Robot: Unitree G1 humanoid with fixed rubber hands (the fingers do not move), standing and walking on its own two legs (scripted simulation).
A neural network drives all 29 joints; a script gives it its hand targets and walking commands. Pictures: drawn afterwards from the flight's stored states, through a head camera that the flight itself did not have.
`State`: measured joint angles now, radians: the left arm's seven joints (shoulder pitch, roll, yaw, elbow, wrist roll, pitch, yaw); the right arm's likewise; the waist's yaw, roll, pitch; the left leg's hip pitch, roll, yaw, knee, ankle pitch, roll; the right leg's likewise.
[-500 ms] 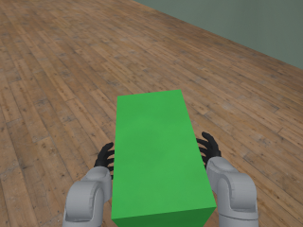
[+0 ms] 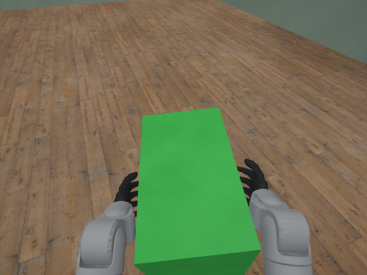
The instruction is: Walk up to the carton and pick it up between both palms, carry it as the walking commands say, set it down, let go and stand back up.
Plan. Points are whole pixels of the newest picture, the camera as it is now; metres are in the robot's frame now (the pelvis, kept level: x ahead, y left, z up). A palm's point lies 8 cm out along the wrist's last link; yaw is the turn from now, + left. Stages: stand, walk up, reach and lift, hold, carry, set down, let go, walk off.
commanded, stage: carry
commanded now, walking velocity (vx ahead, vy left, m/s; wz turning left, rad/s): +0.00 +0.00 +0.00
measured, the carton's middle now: (190, 201) +0.29 -0.02 +0.03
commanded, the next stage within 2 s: none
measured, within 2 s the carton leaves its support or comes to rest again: neither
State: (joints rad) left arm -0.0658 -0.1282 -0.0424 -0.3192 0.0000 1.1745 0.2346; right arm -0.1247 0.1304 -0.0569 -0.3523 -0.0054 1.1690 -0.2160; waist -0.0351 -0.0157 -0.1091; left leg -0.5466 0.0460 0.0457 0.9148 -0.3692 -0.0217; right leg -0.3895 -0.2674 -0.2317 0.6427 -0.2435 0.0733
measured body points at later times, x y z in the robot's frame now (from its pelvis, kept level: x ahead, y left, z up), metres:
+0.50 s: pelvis -0.09 +0.12 +0.00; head -0.08 +0.11 +0.45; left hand +0.17 +0.28 +0.07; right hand +0.21 +0.01 +0.06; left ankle +0.04 +0.17 -0.72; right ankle -0.09 +0.01 -0.72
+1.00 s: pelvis -0.07 +0.15 +0.04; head -0.08 +0.19 +0.49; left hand +0.17 +0.32 +0.09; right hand +0.22 +0.06 +0.12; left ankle -0.05 +0.22 -0.72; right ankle +0.04 -0.03 -0.64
